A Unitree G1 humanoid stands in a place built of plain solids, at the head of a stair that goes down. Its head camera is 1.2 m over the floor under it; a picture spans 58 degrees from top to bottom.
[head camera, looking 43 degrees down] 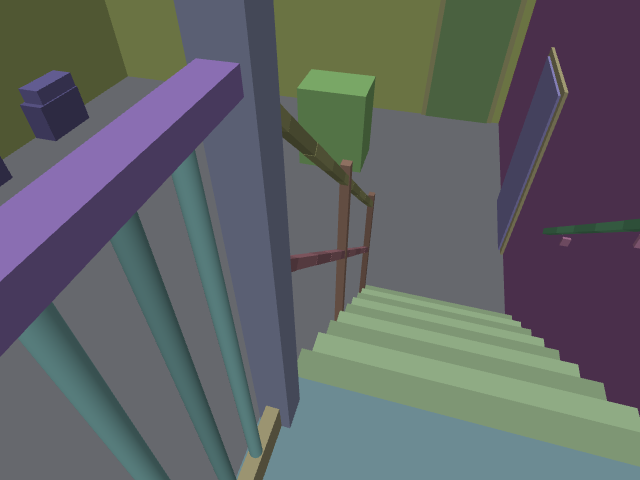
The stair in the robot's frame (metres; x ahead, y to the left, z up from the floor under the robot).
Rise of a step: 0.20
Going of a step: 0.22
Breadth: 1.28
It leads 16 degrees to the right of straight ahead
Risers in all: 10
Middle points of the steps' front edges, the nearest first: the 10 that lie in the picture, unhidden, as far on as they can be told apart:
0.52 -0.48 0.00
0.73 -0.54 -0.20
0.95 -0.60 -0.40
1.16 -0.67 -0.60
1.37 -0.73 -0.80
1.59 -0.79 -1.00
1.80 -0.85 -1.20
2.02 -0.91 -1.40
2.23 -0.97 -1.60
2.44 -1.03 -1.80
